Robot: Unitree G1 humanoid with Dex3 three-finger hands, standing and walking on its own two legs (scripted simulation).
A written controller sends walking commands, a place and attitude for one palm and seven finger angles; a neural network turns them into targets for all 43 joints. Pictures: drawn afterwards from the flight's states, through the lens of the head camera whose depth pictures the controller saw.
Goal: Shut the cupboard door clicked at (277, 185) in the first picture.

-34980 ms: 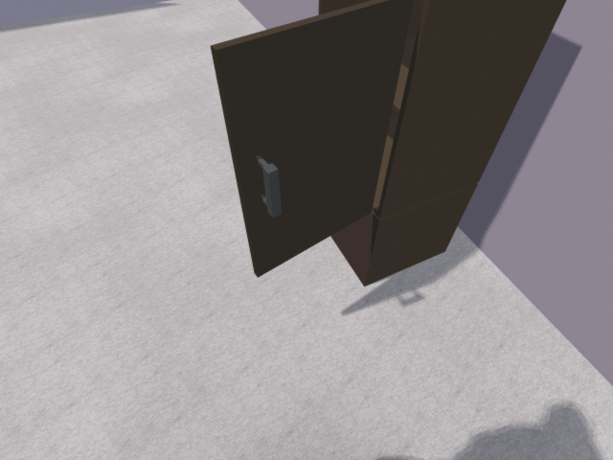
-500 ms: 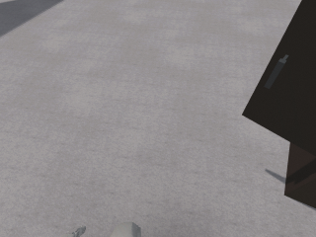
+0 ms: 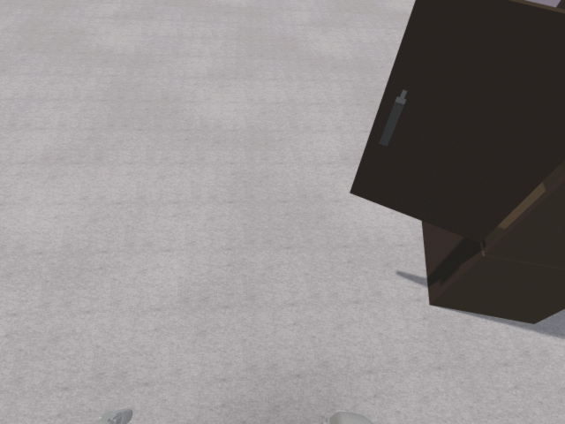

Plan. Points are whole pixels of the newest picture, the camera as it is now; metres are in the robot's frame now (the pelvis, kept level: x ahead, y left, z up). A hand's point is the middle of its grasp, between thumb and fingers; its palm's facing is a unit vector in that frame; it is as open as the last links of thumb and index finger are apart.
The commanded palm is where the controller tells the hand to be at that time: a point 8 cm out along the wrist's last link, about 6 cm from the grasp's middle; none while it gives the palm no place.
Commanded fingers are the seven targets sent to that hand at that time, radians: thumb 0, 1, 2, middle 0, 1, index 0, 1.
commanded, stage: turn to face it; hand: left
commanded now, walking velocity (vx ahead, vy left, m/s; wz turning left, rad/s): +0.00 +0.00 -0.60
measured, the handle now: (393, 118) +0.75 -0.21 -0.02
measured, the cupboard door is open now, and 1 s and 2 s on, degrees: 75 75 75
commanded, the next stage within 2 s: take the last steps up to it in 0.58 s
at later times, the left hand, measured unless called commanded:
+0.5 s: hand (176, 419) +0.14 +0.18 -0.19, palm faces -0.20 -0.96 -0.18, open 7.4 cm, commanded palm none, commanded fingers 0.00 0.90 0.90 -0.20 -0.30 -0.20 -0.30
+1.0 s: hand (207, 411) +0.16 +0.13 -0.17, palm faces -0.33 -0.92 -0.21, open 7.4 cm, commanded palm none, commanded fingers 0.00 0.90 0.90 -0.20 -0.30 -0.20 -0.30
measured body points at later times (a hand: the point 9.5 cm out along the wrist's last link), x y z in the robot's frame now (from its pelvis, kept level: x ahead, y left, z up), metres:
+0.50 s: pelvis +0.02 +0.00 -0.02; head +0.06 +0.02 +0.43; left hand +0.15 +0.23 -0.17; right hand +0.05 -0.27 -0.14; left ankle +0.06 +0.11 -0.74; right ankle -0.01 -0.14 -0.74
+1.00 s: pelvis +0.05 -0.04 +0.00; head +0.06 -0.05 +0.45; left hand +0.17 +0.17 -0.15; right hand -0.04 -0.28 -0.16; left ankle +0.08 +0.08 -0.68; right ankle -0.04 -0.11 -0.74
